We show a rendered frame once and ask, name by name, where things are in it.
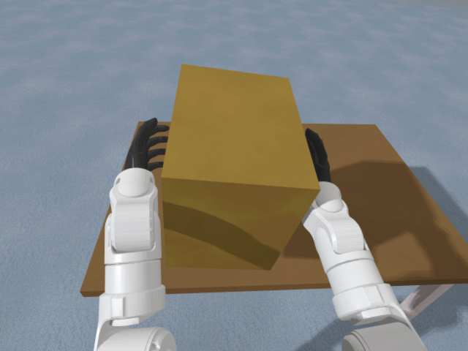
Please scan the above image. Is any table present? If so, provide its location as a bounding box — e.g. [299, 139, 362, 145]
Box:
[80, 121, 468, 321]

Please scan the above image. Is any robot left hand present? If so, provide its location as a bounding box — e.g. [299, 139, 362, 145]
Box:
[124, 118, 169, 172]

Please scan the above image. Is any robot right hand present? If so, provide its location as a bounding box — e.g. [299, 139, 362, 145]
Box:
[305, 128, 331, 183]

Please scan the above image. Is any robot left forearm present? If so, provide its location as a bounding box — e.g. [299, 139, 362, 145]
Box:
[94, 167, 166, 351]

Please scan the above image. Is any left robot upper arm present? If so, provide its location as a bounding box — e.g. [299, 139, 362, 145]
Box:
[97, 327, 176, 351]

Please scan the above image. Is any robot right forearm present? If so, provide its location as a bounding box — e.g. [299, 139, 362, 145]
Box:
[301, 181, 428, 351]

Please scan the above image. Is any right robot upper arm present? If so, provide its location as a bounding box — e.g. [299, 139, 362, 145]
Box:
[341, 322, 425, 351]

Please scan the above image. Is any carton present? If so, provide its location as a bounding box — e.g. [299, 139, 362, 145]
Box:
[161, 64, 321, 271]

